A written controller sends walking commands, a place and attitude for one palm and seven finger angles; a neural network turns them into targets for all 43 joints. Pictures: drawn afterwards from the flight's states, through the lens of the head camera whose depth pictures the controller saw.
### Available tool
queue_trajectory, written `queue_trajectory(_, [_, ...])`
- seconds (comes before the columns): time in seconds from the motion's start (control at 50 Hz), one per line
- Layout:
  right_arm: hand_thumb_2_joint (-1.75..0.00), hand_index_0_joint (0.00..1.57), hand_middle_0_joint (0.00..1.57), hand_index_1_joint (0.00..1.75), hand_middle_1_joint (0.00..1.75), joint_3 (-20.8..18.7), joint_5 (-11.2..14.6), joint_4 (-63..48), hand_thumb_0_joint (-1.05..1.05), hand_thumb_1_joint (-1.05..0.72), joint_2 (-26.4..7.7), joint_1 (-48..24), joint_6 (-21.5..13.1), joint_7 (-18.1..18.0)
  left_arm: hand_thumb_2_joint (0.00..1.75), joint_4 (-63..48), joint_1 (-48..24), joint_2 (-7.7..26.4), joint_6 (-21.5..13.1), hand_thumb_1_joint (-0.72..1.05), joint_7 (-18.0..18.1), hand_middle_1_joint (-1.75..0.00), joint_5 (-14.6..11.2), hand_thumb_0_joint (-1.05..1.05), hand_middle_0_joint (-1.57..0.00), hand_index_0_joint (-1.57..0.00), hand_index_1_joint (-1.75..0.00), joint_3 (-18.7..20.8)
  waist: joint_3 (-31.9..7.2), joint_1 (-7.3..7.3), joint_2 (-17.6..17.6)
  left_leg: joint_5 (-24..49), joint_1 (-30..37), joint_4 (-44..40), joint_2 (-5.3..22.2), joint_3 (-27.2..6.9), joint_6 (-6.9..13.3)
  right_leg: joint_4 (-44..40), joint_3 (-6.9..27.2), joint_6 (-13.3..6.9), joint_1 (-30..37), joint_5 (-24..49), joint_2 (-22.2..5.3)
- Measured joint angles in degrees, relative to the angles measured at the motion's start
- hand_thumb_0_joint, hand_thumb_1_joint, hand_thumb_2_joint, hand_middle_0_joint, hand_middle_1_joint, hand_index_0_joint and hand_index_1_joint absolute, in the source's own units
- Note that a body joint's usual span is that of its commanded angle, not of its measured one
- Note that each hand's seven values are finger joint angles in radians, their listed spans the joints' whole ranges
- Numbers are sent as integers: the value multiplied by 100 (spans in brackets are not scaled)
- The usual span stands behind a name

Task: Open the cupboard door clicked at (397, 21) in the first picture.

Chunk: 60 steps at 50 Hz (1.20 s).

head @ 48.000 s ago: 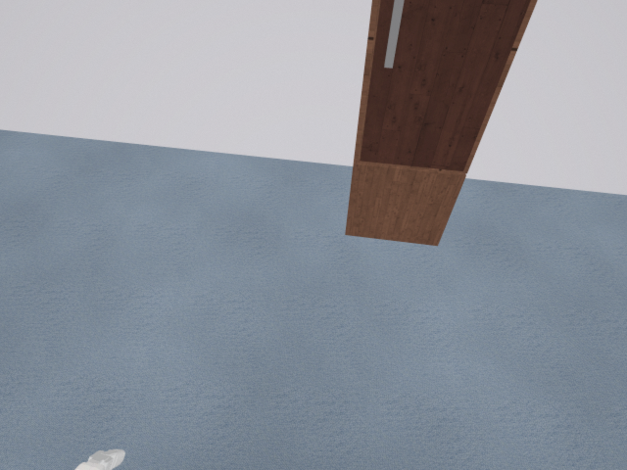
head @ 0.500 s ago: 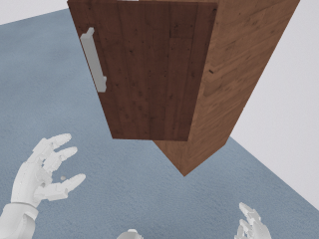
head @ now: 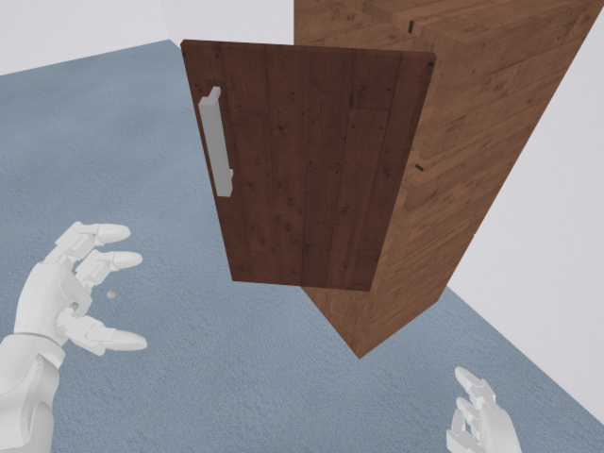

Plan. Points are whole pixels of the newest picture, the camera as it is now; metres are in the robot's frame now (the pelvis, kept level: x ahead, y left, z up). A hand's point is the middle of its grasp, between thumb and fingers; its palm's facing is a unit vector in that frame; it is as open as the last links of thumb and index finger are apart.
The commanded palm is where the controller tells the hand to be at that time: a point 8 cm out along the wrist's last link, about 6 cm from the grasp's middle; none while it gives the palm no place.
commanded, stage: raise the hand with hooked fingers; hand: left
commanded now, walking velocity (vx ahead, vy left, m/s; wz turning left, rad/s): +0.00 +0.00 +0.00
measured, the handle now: (220, 144) +0.54 +0.19 +0.12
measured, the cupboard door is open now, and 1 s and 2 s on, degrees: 50 50 50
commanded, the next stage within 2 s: move the hooked fingers beside the handle in 0.84 s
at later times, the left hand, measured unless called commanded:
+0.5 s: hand (106, 242) +0.30 +0.26 +0.15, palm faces +0.06 -1.00 -0.05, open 14.0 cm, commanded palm +0.27 +0.30 +0.15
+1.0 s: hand (121, 242) +0.31 +0.25 +0.15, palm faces +0.07 -1.00 -0.04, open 14.0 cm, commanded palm +0.28 +0.29 +0.15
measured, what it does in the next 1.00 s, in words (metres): stands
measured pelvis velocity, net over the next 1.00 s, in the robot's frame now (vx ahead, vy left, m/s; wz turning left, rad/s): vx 0.01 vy -0.03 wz -0.01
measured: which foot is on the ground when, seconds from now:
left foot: down 0.00-1.00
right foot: down 0.00-1.00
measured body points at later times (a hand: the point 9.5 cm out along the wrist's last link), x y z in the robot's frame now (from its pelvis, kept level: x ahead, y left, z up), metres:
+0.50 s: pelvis +0.01 -0.02 +0.01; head +0.01 -0.03 +0.46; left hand +0.29 +0.31 +0.15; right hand +0.17 -0.26 -0.07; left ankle +0.04 +0.10 -0.72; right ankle -0.01 -0.13 -0.72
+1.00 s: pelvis +0.01 -0.03 +0.01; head +0.01 -0.05 +0.46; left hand +0.30 +0.30 +0.15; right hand +0.18 -0.27 -0.07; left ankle +0.04 +0.10 -0.72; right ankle -0.01 -0.13 -0.72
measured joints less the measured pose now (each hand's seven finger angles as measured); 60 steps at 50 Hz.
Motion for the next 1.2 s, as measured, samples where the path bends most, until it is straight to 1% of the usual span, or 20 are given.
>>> queue_trajectory(0.1, [-90, 21, 20, 30, 30, 66, 14, 38, 1, -90, 6, -6, 32, -37, 32, 190, -312, 91, 227, -45, -84, -117, 17, -1, -30, -30, -116, 93, 59, 36, 45, 84, 196, -196, -16, -12, -5, -194, -15, -4, 200, 79, -7])
queue_trajectory(0.22, [-90, 21, 20, 30, 30, 95, 26, 147, 1, -90, -16, 54, 52, -85, 30, 419, -652, 236, 373, -49, -192, -119, 36, -1, -30, -30, -119, 270, 108, 47, 61, 179, 415, -427, -14, -23, -32, -404, -26, -30, 408, 159, 5])
queue_trajectory(0.4, [-90, 21, 20, 30, 30, 51, 82, 240, 1, -90, -128, 138, 83, -154, 30, 942, -1206, 505, 628, -50, -383, -120, 31, -1, -30, -30, -120, 475, 130, -3, 108, 306, 655, -730, 10, -19, -85, -642, -21, -81, 607, 255, 39])
queue_trajectory(0.48, [-90, 21, 20, 30, 30, 7, 98, 202, 1, -90, -180, 173, 98, -128, 30, 1052, -1219, 520, 683, -50, -434, -120, 8, -1, -30, -30, -120, 470, 113, -37, 121, 340, 679, -814, 24, 6, -107, -671, 4, -103, 593, 269, 52])
queue_trajectory(0.56, [-90, 21, 20, 30, 30, -41, 83, 179, 1, -90, -206, 191, 101, -104, 30, 947, -1084, 406, 655, -50, -408, -120, 33, -1, -30, -30, -120, 469, 123, -48, 119, 341, 711, -852, 47, 33, -130, -669, 34, -125, 593, 259, 74])
queue_trajectory(0.66, [-90, 21, 20, 30, 30, -63, 74, 215, 1, -91, -187, 195, 89, -115, 30, 893, -1040, 291, 534, -50, -311, -120, 78, -1, -30, -30, -120, 495, 126, -29, 93, 326, 763, -868, 71, 29, -163, -661, 33, -156, 631, 231, 98])
queue_trajectory(0.98, [-90, 21, 20, 30, 30, -38, 92, 224, 1, -91, -146, 84, 94, -141, 30, 1103, -1138, 310, 527, -50, -394, -120, 36, -1, -30, -30, -120, 496, 89, -1, 137, 314, 771, -876, 89, 23, -198, -622, 31, -185, 616, 191, 117])
queue_trajectory(1.12, [-90, 21, 20, 30, 30, -43, 94, 265, 1, -91, -158, 88, 118, -182, 30, 1407, -1475, 346, 456, -50, -360, -120, 121, -1, -30, -30, -120, 452, 128, 0, 108, 316, 714, -833, 70, -7, -186, -600, 2, -176, 583, 192, 100])
queue_trajectory(1.2, [-90, 21, 20, 30, 30, -26, 98, 309, 1, -91, -169, 94, 149, -197, 30, 1776, -1832, 411, 428, -50, -360, -120, 189, -1, -30, -30, -120, 376, 141, -37, 85, 320, 630, -796, 56, -22, -171, -575, -13, -163, 512, 196, 86])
